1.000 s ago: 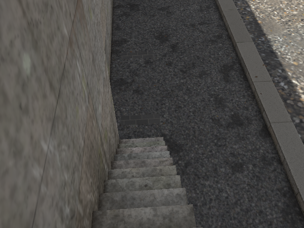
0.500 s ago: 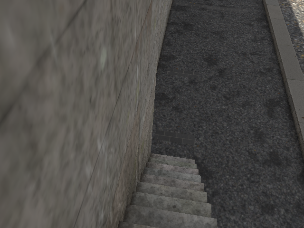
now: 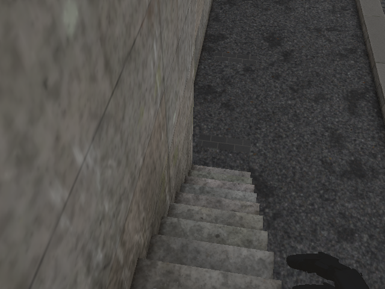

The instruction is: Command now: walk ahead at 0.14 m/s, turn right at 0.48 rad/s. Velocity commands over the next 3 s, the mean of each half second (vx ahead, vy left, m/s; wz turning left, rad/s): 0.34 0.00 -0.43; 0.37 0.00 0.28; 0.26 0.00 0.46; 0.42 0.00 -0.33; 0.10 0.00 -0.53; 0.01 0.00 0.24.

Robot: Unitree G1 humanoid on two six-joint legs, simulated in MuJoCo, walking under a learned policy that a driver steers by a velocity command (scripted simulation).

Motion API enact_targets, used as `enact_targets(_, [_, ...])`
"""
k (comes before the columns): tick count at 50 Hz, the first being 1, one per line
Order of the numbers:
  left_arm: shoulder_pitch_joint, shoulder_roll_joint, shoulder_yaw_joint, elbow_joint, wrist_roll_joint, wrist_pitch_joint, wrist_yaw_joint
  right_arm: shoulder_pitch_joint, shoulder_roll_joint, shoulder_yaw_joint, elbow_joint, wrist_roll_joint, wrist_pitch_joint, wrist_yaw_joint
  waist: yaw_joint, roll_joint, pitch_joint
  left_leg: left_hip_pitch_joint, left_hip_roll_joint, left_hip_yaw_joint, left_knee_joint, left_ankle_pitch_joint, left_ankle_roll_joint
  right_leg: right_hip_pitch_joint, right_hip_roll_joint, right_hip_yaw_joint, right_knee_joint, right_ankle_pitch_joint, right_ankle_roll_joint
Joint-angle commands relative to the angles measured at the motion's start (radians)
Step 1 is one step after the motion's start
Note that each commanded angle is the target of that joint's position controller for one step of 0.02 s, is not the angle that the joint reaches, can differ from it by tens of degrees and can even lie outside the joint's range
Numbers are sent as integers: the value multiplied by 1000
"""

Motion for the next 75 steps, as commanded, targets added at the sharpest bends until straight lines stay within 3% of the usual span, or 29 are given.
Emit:
enact_targets(1, [-119,221,39,-95,-7,-23,14,77,-51,-2,-127,-17,-18,30,-116,-11,-52,149,15,50,-115,-111,25,-73,-169,341,-220,-316,-198])
enact_targets(6, [-235,222,23,-136,-23,-24,-2,40,-61,-15,-173,-21,-58,78,-122,-16,-124,512,-80,-4,-882,-368,132,-34,-229,380,-278,-177,-287])
enact_targets(8, [-441,-5,-46,-234,82,-9,-67,291,-214,-81,-113,-71,-77,28,-249,418,3,914,395,-1154,-1456,187,646,-781,71,166,244,-454,12])
enact_targets(9, [-511,-63,-89,-213,92,-15,-76,465,-117,-53,-60,-73,-82,13,-361,218,27,1075,502,-1310,-1506,267,668,-1044,5,289,324,-414,81])
enact_targets(13, [-204,40,-75,-77,106,-49,-22,142,-111,-72,-22,-71,-73,56,-80,22,-247,503,191,-334,-1250,62,368,-269,-11,-132,499,72,105])
enact_targets(15, [-28,97,-14,26,115,-12,-35,-18,-89,-60,-13,-71,-86,85,88,41,-129,-95,74,21,-1154,-164,207,308,17,-196,696,346,61])
enact_targets(21, [-423,19,-38,-9,63,20,-96,402,-233,-113,195,-12,-84,54,-282,177,29,734,222,-253,-1107,-17,278,-25,-87,-203,-221,62,57])
enact_targets(25, [59,198,58,168,62,-15,-99,236,-215,-118,227,-69,-27,106,-40,-122,-98,199,-24,-84,-295,-155,164,827,-182,-167,-164,721,-91])
enact_targets(27, [280,308,94,219,65,-44,-125,273,-104,-80,114,8,-63,90,-7,-71,-243,-332,-91,-298,-157,-128,73,1319,-448,113,161,1249,-294])
enact_targets(28, [73,104,54,161,-37,51,-103,340,-306,-152,253,136,-41,-55,-58,41,-297,-369,50,-282,-396,60,141,1263,-508,73,206,978,-195])
enact_targets(29, [57,60,51,161,-40,70,-82,320,-284,-152,291,92,-20,-109,-31,18,-280,-287,72,-333,-451,160,143,1076,-491,92,186,676,-180])
enact_targets(30, [-34,101,-3,163,116,3,-124,351,-92,-53,221,-13,-79,6,-139,27,132,-383,133,-393,-471,295,87,573,-464,174,117,668,-250])
enact_targets(31, [-42,96,12,158,91,4,-123,348,-163,-82,279,11,-79,48,-136,246,116,-235,160,-396,-831,515,73,387,-467,146,-14,551,-301])
enact_targets(33, [24,-4,-43,236,130,-16,-78,389,-94,-52,327,1,-53,115,-175,3,82,-25,168,-288,-814,716,90,205,-314,20,-21,366,-258])
enact_targets(50, [187,-42,-72,349,74,-63,45,175,-166,-39,337,-94,-48,93,21,100,278,203,230,-221,-1692,1318,81,491,-309,-98,645,-218,9])
enact_targets(55, [89,118,-38,307,19,13,-3,674,-219,-50,630,-201,-81,47,-159,336,186,956,150,-70,-2375,1598,75,256,4,-269,1480,-668,195])
enact_targets(57, [-507,39,-55,-109,97,-18,-73,682,-299,-69,461,-68,-82,-27,-352,513,-149,1628,247,-408,-1793,995,294,-630,112,-332,1426,-932,191])
enact_targets(59, [-580,215,19,-99,13,-87,-40,728,-190,-49,452,-160,-97,-30,-380,273,83,1115,207,-282,-1909,680,229,-427,-18,-279,1290,-884,52])
enact_targets(60, [-621,37,-35,-153,54,-119,-14,617,-94,-21,436,-74,-147,-14,-275,341,173,915,260,-383,-1858,425,212,-502,-135,-128,907,-730,43])
enact_targets(61, [-454,2,-40,-5,92,-94,-4,382,-11,18,324,-55,-138,-4,-190,38,160,609,220,-333,-1909,519,219,-147,-214,-31,419,-434,0])
enact_targets(63, [-31,-18,-70,133,71,-44,-25,215,-239,-69,283,-88,-96,34,55,111,22,104,164,-213,-1824,673,243,594,-55,-332,757,-161,10])
enact_targets(64, [-24,59,-23,76,32,-54,13,259,-30,-29,190,-42,-109,3,22,-22,70,297,112,-190,-1665,614,211,138,-223,-49,348,-281,-71])
enact_targets(65, [78,68,-21,72,2,-45,70,4,48,-11,71,-105,-102,11,184,-271,174,23,82,-64,-1533,748,125,231,-359,62,282,-603,-96])
enact_targets(66, [99,29,-38,34,-25,-50,84,-134,-38,-34,17,-130,-108,42,237,-183,386,-151,109,-47,-1518,833,103,145,-347,83,313,-766,-99])
enact_targets(70, [86,60,-35,3,-31,-62,-2,348,19,-28,209,-156,-143,14,81,98,383,898,-34,181,-1715,1445,28,-577,-104,-332,725,-1043,-6])
enact_targets(72, [-104,257,34,-13,-67,-70,-31,821,-48,-76,265,-176,-124,7,-366,330,172,1615,36,69,-1558,1255,113,-874,140,-305,1309,-1096,196])
enact_targets(73, [-675,363,41,-221,-52,-59,-78,1175,-143,-118,356,-125,-93,19,-731,395,-38,1678,96,-26,-1538,1248,213,-772,195,-276,1654,-990,163])
enact_targets(74, [-908,255,36,-287,-75,-26,-94,1219,-87,-78,367,-98,-73,38,-716,268,-132,1616,208,-244,-1499,980,188,-802,121,-92,1665,-814,103])
enact_targets(75, [-410,-63,-28,-200,1,-34,-107,1198,-246,-92,386,-62,-76,53,-399,243,-290,1691,465,-763,-1385,1516,396,-803,69,167,1474,-538,108])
